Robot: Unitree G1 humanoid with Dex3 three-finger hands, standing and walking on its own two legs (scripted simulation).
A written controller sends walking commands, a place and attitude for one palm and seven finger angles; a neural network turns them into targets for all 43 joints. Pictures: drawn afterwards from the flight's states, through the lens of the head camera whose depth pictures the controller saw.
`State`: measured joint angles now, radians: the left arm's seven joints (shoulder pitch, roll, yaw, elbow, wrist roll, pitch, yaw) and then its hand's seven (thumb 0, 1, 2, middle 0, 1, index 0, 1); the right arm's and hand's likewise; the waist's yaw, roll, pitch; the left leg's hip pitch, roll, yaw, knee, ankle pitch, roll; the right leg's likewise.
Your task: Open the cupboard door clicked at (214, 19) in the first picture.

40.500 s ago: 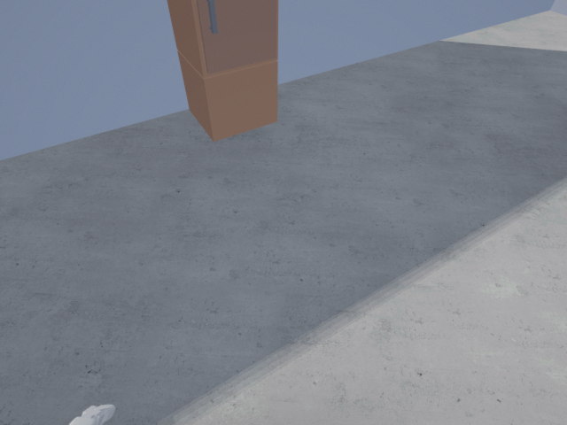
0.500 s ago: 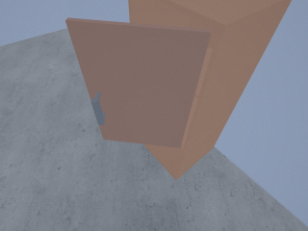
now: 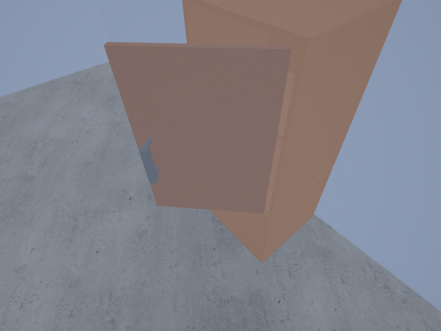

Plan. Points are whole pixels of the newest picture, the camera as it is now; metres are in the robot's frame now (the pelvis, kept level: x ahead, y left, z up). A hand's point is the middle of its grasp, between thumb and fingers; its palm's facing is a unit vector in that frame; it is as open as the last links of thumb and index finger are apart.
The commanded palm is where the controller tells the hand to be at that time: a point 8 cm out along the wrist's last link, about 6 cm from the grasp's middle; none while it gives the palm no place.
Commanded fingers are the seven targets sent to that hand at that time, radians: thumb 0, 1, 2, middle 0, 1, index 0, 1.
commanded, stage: look again from close up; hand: left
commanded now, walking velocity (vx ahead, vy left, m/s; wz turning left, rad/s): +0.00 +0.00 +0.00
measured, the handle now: (151, 160) +0.58 +0.24 -0.08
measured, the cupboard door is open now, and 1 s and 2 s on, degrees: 44 44 44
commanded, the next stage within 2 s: raise the hand with hooked fingers in 0.34 s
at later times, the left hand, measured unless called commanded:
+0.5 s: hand out of the picture +0.04 +0.19 -0.15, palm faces +0.13 -0.97 -0.21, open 7.3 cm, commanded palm +0.11 +0.23 -0.07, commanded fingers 0.00 0.81 0.86 -0.21 -0.36 -0.21 -0.36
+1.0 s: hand (112, 324) +0.16 +0.22 -0.08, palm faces +0.12 -0.99 -0.06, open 9.4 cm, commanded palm +0.16 +0.26 -0.07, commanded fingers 0.00 0.22 0.61 -0.25 -0.74 -0.25 -0.74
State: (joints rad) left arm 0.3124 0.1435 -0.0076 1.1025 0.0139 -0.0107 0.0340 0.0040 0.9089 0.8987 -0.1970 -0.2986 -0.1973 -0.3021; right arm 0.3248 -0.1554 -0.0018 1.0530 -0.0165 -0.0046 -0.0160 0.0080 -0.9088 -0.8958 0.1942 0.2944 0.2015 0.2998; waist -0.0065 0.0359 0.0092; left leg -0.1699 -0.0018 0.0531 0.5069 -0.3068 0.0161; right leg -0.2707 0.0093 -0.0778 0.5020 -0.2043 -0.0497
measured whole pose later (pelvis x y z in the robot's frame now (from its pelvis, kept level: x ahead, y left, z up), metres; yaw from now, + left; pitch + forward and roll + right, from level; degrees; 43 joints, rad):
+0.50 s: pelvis +0.01 +0.01 +0.00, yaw -1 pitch -1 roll +1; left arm 0.40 0.16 0.01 0.79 -0.07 0.06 0.06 0.02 0.94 0.90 -0.20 -0.30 -0.20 -0.30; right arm 0.35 -0.17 0.03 1.03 0.02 -0.07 -0.04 0.01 -0.91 -0.90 0.20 0.29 0.20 0.30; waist 0.01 0.00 0.04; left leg -0.15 -0.02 0.07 0.46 -0.30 0.03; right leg -0.27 -0.01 -0.05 0.49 -0.20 -0.03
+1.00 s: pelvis +0.00 +0.00 -0.11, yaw +2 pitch +17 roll -2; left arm 0.49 0.22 0.22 0.08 -0.30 -0.62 -0.37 0.01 0.45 0.70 -0.23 -0.59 -0.23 -0.60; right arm 0.08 -0.27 -0.06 0.49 0.01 -0.25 -0.01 0.01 -0.90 -0.90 0.19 0.29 0.20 0.30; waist 0.07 -0.04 -0.12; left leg -0.94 0.01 -0.01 1.29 -0.65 0.01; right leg -1.00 -0.03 -0.15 1.23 -0.53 -0.07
